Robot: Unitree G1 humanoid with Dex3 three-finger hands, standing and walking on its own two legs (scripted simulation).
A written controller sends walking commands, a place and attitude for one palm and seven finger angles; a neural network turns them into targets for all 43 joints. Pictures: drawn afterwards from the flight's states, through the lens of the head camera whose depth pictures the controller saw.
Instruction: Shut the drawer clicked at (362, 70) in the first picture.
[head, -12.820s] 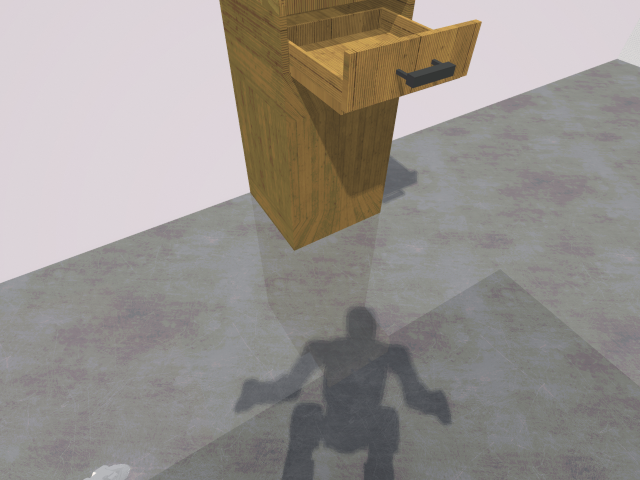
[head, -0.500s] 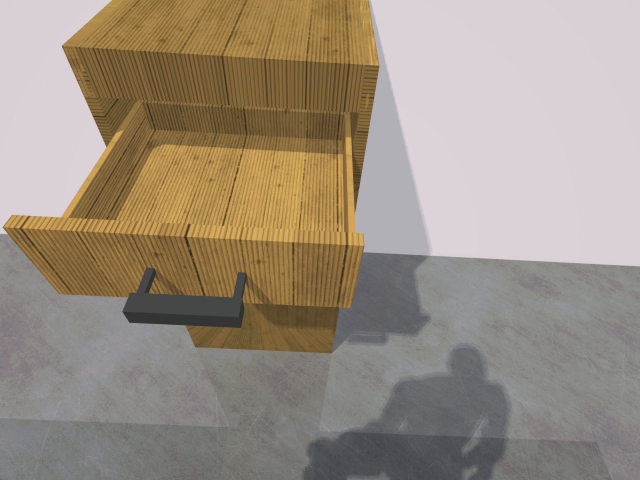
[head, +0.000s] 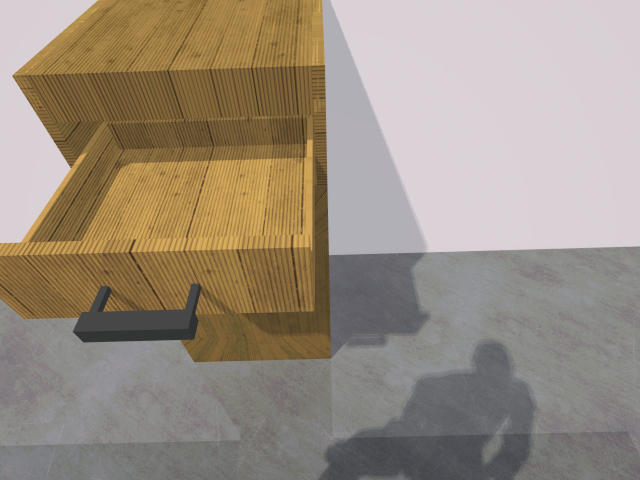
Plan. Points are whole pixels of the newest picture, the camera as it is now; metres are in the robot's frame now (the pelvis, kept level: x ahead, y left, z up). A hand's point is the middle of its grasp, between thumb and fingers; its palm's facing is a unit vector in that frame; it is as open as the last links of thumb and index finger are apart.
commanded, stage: look again from close up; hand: left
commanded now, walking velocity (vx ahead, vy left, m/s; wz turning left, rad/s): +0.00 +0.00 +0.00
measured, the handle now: (143, 309) +0.30 +0.23 +0.07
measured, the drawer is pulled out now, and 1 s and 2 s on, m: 0.28 0.28 0.28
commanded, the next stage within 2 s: raise the hand and make a fist in 0.12 s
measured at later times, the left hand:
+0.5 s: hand (173, 436) +0.17 +0.18 +0.02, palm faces +0.18 -0.98 -0.05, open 6.9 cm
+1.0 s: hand (158, 464) +0.14 +0.17 +0.04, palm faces -0.01 -1.00 -0.01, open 4.1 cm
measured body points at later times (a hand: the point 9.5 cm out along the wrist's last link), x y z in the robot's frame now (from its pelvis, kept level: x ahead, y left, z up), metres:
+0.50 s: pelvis -0.03 +0.00 -0.02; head -0.03 -0.03 +0.43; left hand +0.16 +0.23 +0.02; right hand +0.16 -0.25 -0.11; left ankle -0.01 +0.14 -0.73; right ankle -0.06 -0.08 -0.73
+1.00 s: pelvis -0.08 +0.02 -0.04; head -0.08 +0.01 +0.41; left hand +0.13 +0.23 +0.04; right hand +0.08 -0.19 -0.12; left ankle -0.01 +0.14 -0.73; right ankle -0.06 -0.08 -0.73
